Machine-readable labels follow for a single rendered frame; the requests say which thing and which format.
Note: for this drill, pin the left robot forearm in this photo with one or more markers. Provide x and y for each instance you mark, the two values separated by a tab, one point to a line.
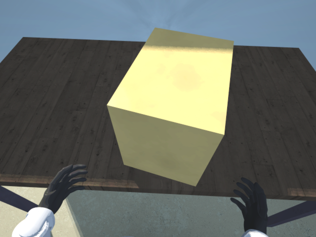
38	223

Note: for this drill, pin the carton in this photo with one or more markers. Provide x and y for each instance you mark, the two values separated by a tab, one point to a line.
169	111

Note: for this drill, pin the left robot hand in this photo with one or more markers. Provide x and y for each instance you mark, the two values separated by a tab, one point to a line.
59	188

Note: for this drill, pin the table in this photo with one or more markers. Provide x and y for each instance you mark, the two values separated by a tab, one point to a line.
53	113

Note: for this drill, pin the right robot hand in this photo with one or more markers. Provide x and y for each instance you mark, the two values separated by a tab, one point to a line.
255	211

